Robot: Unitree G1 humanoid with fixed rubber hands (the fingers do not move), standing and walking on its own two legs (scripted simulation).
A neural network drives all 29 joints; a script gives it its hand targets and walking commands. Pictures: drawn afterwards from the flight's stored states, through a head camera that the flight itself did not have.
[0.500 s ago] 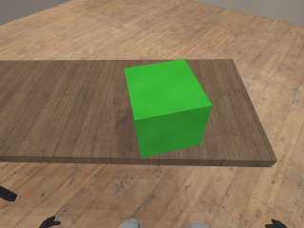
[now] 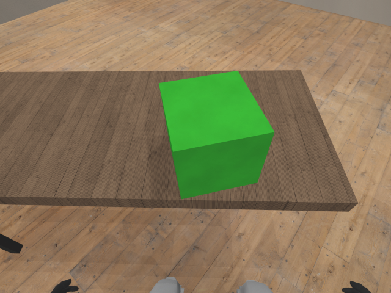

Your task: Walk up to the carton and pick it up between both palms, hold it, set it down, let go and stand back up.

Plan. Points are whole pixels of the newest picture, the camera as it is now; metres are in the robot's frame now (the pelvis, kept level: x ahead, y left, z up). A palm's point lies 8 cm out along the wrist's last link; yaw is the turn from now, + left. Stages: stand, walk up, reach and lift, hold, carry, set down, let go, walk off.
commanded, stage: reach and lift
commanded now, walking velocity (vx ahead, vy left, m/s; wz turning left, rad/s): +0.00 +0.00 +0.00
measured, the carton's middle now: (209, 134) +0.46 -0.01 +0.04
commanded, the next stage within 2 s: none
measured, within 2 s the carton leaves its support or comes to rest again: neither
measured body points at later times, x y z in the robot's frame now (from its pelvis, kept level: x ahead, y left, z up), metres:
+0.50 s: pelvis +0.01 -0.03 +0.02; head +0.03 -0.02 +0.47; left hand +0.20 +0.26 -0.06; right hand +0.15 -0.33 -0.06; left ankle +0.06 +0.16 -0.69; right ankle +0.04 -0.15 -0.70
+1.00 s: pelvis +0.02 -0.01 +0.04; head +0.00 +0.01 +0.49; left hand +0.20 +0.21 -0.02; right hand +0.18 -0.28 -0.01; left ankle +0.06 +0.16 -0.70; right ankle +0.04 -0.15 -0.70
